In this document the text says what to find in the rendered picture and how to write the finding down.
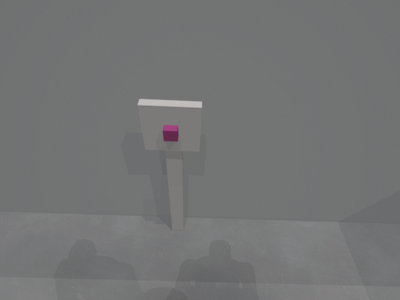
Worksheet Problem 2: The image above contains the panel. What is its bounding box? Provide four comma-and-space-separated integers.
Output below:
137, 99, 202, 231

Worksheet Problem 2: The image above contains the button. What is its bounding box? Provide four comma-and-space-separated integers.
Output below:
163, 125, 178, 142

